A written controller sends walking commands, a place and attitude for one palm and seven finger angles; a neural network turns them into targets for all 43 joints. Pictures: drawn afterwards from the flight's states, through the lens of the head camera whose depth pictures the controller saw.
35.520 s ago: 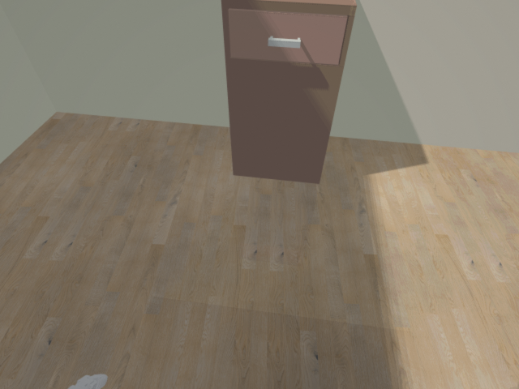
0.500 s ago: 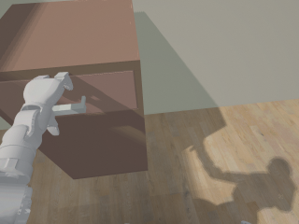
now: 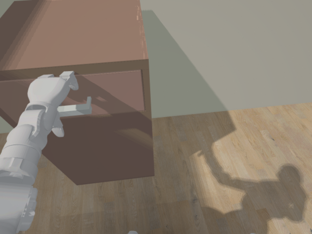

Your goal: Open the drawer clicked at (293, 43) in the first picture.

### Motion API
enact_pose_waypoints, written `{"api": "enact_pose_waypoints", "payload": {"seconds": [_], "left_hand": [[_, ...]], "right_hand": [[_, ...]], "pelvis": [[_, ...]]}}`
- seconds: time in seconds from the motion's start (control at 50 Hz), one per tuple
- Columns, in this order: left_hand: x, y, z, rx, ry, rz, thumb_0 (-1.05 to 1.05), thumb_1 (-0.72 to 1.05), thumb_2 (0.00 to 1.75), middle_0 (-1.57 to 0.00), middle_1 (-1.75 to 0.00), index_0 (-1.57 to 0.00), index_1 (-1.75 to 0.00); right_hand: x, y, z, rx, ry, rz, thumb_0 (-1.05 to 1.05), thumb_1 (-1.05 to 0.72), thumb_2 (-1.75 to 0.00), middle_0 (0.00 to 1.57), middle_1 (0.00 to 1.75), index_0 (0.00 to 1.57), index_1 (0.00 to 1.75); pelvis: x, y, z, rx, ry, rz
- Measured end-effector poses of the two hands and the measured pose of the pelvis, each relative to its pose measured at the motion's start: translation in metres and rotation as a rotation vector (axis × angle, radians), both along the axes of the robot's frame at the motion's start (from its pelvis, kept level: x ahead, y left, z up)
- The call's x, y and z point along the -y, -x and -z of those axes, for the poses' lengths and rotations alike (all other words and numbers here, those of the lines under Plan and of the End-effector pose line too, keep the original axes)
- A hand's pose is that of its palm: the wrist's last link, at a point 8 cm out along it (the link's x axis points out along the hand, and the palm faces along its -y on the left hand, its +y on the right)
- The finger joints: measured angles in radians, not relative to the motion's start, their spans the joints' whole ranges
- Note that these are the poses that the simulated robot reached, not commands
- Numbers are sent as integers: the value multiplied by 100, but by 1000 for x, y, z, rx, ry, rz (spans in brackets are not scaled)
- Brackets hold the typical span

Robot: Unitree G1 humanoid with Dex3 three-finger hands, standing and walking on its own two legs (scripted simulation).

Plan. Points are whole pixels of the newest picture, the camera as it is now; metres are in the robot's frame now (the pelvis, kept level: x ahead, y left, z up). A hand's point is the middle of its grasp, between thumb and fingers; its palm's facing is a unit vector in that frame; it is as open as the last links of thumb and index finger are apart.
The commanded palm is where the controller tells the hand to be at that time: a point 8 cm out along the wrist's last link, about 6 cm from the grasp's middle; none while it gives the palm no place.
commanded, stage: re-aim the fingers above the handle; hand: left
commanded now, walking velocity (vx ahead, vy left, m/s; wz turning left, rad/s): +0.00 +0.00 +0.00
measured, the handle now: (70, 105) +0.48 +0.28 +0.03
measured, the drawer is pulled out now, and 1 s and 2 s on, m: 0.00 0.00 0.00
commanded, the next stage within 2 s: lower the fingers behind the handle in 0.96 s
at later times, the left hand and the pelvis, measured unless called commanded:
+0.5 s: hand (60, 104) +0.43 +0.27 +0.09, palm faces +0.01 +0.00 -1.00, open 13.6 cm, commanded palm +0.43 +0.32 +0.13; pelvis -0.01 +0.00 +0.00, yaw +0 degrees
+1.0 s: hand (59, 104) +0.43 +0.27 +0.09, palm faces +0.00 +0.00 -1.00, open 13.6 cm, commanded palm +0.43 +0.32 +0.13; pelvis -0.01 +0.00 +0.00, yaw +0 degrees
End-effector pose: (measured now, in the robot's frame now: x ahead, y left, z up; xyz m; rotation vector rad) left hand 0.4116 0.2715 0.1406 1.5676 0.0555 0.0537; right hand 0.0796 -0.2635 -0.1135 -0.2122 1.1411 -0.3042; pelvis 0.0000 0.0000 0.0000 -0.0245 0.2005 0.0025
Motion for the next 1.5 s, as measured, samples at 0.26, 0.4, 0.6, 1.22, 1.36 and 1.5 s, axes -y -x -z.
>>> {"api": "enact_pose_waypoints", "payload": {"seconds": [0.26,0.4,0.6,1.22,1.36,1.5], "left_hand": [[0,0,0,4,0,-6,0,-49,30,-47,-123,-35,-126],[1,0,1,8,1,-8,0,-49,30,-47,-123,-35,-126],[1,0,1,13,0,-15,0,-49,30,-46,-123,-35,-126],[1,0,1,14,-1,-17,0,-49,30,-45,-123,-35,-126],[2,1,3,23,-2,-21,0,-49,30,-44,-123,-34,-128],[2,1,4,34,-3,-27,0,-49,30,-43,-123,-33,-130]], "right_hand": [[-4,10,0,-5,0,-7,1,-90,-90,20,30,20,30],[-3,18,0,-13,4,-1,1,-90,-90,20,30,20,30],[-2,26,1,-22,7,0,1,-90,-90,20,30,20,30],[1,16,0,-11,6,-12,1,-90,-90,20,30,20,30],[4,16,0,-16,9,-13,1,-90,-90,20,30,20,30],[6,20,1,-23,11,-14,1,-90,-90,20,30,20,30]], "pelvis": [[-3,5,1,1,3,-4],[-4,8,2,1,4,-2],[-4,11,2,0,3,-3],[1,7,2,-5,2,-7],[1,8,4,-12,3,-7],[2,10,5,-19,3,-7]]}}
